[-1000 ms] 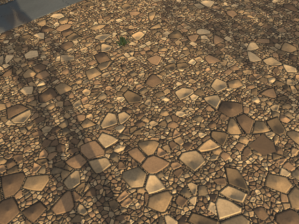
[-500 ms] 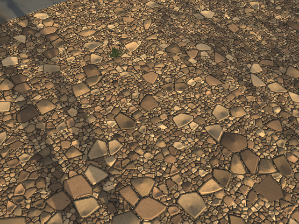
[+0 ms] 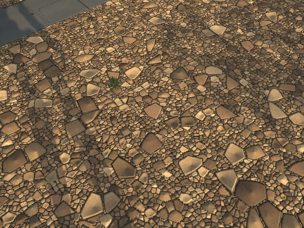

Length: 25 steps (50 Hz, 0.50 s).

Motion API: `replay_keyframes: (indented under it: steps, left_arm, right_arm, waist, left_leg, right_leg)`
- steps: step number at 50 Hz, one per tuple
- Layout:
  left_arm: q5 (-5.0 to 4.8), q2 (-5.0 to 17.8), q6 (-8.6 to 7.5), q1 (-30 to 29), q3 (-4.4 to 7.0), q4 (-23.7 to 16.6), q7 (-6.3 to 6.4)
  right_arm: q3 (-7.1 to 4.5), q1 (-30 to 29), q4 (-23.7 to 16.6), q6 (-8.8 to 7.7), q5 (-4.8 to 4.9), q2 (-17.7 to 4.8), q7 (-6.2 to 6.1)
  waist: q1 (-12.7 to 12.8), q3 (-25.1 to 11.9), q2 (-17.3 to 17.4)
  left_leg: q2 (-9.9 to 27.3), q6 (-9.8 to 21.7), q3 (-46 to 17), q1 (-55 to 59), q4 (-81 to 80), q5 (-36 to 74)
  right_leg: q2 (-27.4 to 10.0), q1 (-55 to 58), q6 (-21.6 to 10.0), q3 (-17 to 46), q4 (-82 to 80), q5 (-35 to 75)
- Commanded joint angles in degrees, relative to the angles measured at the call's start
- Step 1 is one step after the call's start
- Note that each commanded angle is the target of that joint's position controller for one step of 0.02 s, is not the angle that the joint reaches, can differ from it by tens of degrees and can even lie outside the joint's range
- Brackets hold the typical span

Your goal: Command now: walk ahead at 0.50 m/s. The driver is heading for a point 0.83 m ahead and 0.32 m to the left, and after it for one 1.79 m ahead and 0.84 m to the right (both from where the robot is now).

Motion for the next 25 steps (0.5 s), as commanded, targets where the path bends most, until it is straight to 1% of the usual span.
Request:
replay_keyframes:
  steps: [1, 2, 3, 5, 6, 8, 10, 12, 13, 14, 15, 16, 17, 18, 19, 20, 21, 22, 23, 24, 25]
  left_arm:
    - [-0.7, 5.0, -1.74, 4.4, 0.89, 0.1, 0.15]
    - [-0.73, 5.6, -1.87, 5.2, 1.05, 0.6, 0.16]
    - [-0.66, 5.5, -1.87, 5.8, 0.93, 1.0, 0.21]
    - [-0.52, 4.9, -1.66, 6.9, 0.52, 1.9, 0.2]
    - [-0.47, 4.7, -1.52, 7.2, 0.34, 2.3, 0.19]
    - [-0.37, 4.8, -1.25, 8.7, 0.07, 3.2, 0.31]
    - [-0.24, 4.7, -0.82, 10.3, -0.12, 4.3, 0.57]
    - [-0.02, 4.5, -0.3, 10.3, -0.21, 5.1, 1.03]
    - [0.02, 4.6, -0.08, 9.7, -0.15, 5.2, 1.31]
    - [-0.08, 4.7, 0.1, 9.0, -0.06, 5.4, 1.61]
    - [-0.55, 4.9, 0.29, 8.1, 0.02, 5.6, 1.72]
    - [-0.89, 4.2, 0.05, 9.8, -0.17, 5.2, 1.86]
    - [-2.39, -0.6, 0.3, 17.6, -1.25, 5.9, 2.05]
    - [-2.54, 0.8, 1.77, 19.6, -0.6, 8.0, 2.19]
    - [-0.79, 2.8, 2.83, 15.7, 0.03, 7.6, 2.12]
    - [0.52, 2.2, 3.33, 11.1, 0.16, 6.8, 1.85]
    - [0.83, 1.1, 3.87, 8.8, 0.08, 6.6, 1.64]
    - [0.89, 0.1, 4.52, 8.5, -0.13, 6.7, 1.55]
    - [0.88, -1.1, 5.09, 9.8, -0.5, 7.7, 1.6]
    - [0.67, -1.6, 5.51, 10.4, -0.67, 8.4, 1.8]
    - [0.41, -1.6, 5.88, 10.2, -0.73, 8.8, 2.11]
  right_arm:
    - [-0.58, 3.7, -1.7, 1.09, -0.76, -2.2, 0.88]
    - [-0.56, 1.3, -2.5, 1.34, -0.82, -2.3, 1.02]
    - [-0.55, -1.0, -3.1, 1.47, -0.81, -2.4, 0.99]
    - [-0.17, -4.3, -4.1, 1.35, -0.52, -1.7, 0.7]
    - [0.19, -5.6, -4.4, 1.18, -0.23, -1.1, 0.52]
    - [0.83, -8.3, -4.7, 0.96, 0.24, -0.2, 0.07]
    - [0.97, -9.3, -4.5, 0.84, 0.4, -0.5, -0.57]
    - [0.84, -8.7, -4.0, 0.47, 0.18, -1.4, -1.14]
    - [0.65, -7.3, -3.4, 0.2, 0.0, -2.0, -1.42]
    - [0.34, -4.1, -2.0, -0.2, -0.19, -2.5, -1.73]
    - [0.07, 0.8, 0.0, -1.0, -0.52, -2.8, -2.0]
    - [-0.64, 5.5, 1.6, -2.0, -1.01, -5.9, -2.28]
    - [-1.3, 9.1, 1.9, -1.92, -1.24, -9.2, -2.19]
    - [-0.82, 8.1, 1.7, -0.99, 1.13, -7.2, -1.84]
    - [-0.33, 3.5, 0.7, -0.5, 2.01, -5.5, -1.68]
    - [0.23, -0.7, 0.2, -0.04, 1.58, -3.7, -1.91]
    - [0.81, -3.1, 0.1, 0.28, 1.04, -2.1, -2.34]
    - [1.14, -4.8, 0.3, 0.51, 0.77, -1.4, -2.79]
    - [1.24, -5.2, 0.7, 0.62, 0.36, -1.2, -2.9]
    - [1.27, -4.5, 1.2, 0.56, 0.12, -1.3, -2.84]
    - [1.23, -3.8, 1.7, 0.49, 0.09, -1.7, -2.77]
  waist:
    - [-1.4, -2.2, -4.8]
    - [-1.3, -1.3, -4.6]
    - [-1.1, 0.2, -4.1]
    - [-0.9, 0.9, -3.9]
    - [-0.7, 0.6, -4.3]
    - [0.7, -0.5, -5.6]
    - [1.7, -1.5, -6.7]
    - [1.5, -1.7, -7.2]
    - [0.9, -1.8, -7.2]
    - [-0.5, -2.4, -6.6]
    - [-3.0, -3.8, -4.4]
    - [-3.5, -8.0, -0.4]
    - [-1.3, -16.0, 8.7]
    - [-1.7, -21.0, 9.5]
    - [-0.5, -15.4, 5.0]
    - [0.2, -9.1, 3.2]
    - [1.4, -5.1, 2.3]
    - [2.7, -3.6, 3.2]
    - [3.4, -3.8, 3.8]
    - [3.4, -4.7, 3.6]
    - [3.2, -5.4, 3.6]
  left_leg:
    - [3.1, -1.5, -0.7, -6.4, -1.5, 3.4]
    - [3.7, -2.0, -0.2, -8.3, -3.1, 5.4]
    - [3.9, -2.6, 0.5, -9.7, -5.3, 7.2]
    - [3.4, -3.6, 2.2, -9.3, -11.5, 10.3]
    - [2.7, -3.7, 3.2, -7.5, -15.6, 11.9]
    - [0.9, -3.2, 5.0, -3.7, -22.1, 15.3]
    - [-0.4, -2.5, 5.3, -2.1, -25.7, 17.0]
    - [-1.0, -1.2, 4.5, -0.6, -28.4, 14.9]
    - [-1.4, -0.4, 4.1, 1.1, -30.2, 13.4]
    - [-2.1, 0.4, 3.8, 4.2, -33.5, 13.4]
    - [-2.3, 1.2, 3.8, 10.3, -40.5, 19.8]
    - [3.9, 2.2, -1.1, 20.5, -39.6, 42.5]
    - [18.6, 10.4, -13.7, 34.1, -34.6, 70.9]
    - [22.5, 16.7, -21.0, 33.0, -37.6, 70.3]
    - [20.5, 16.3, -18.3, 25.5, -41.5, 56.1]
    - [17.8, 14.4, -16.1, 19.2, -44.9, 43.4]
    - [15.2, 12.0, -12.7, 13.4, -47.9, 36.4]
    - [12.7, 10.0, -9.5, 8.9, -49.7, 31.7]
    - [10.8, 8.6, -7.3, 7.0, -50.0, 29.8]
    - [10.0, 8.1, -6.4, 7.2, -49.8, 28.3]
    - [9.8, 7.9, -6.3, 7.8, -49.8, 26.0]
  right_leg:
    - [-15.4, 5.3, -7.1, 14.5, -13.7, 12.4]
    - [-15.1, 5.2, -7.2, 13.5, -14.9, 11.8]
    - [-14.8, 5.0, -7.2, 12.2, -15.1, 16.6]
    - [-13.2, 5.0, -6.3, 8.0, -13.1, 31.2]
    - [-12.1, 4.7, -5.5, 5.9, -11.8, 36.1]
    - [-11.1, 5.6, -4.3, 3.9, -10.2, 40.8]
    - [-11.7, 8.9, -3.8, 4.1, -8.1, 42.2]
    - [-13.0, 11.5, -3.7, 5.1, -4.9, 42.9]
    - [-13.7, 12.4, -3.4, 5.9, -2.6, 43.2]
    - [-13.6, 13.2, -2.8, 6.6, 1.0, 43.2]
    - [-11.9, 12.7, -1.4, 5.8, 7.5, 39.6]
    - [-9.0, 7.7, 0.5, 4.5, 15.3, 26.9]
    - [-3.0, -2.1, 2.2, 2.2, 29.9, -7.6]
    - [0.9, -4.6, 3.0, 5.4, 37.7, -27.6]
    - [-1.0, -6.1, 3.3, 7.9, 40.3, -28.1]
    - [-1.9, -7.7, 3.6, 8.0, 39.9, -25.6]
    - [-3.5, -6.7, 4.1, 8.5, 36.6, -22.1]
    - [-4.4, -3.8, 4.7, 8.2, 32.4, -19.3]
    - [-4.0, -1.1, 5.2, 7.0, 29.6, -17.7]
    - [-3.6, 0.2, 5.5, 6.3, 26.5, -17.3]
    - [-3.4, 0.7, 5.7, 5.8, 23.7, -17.2]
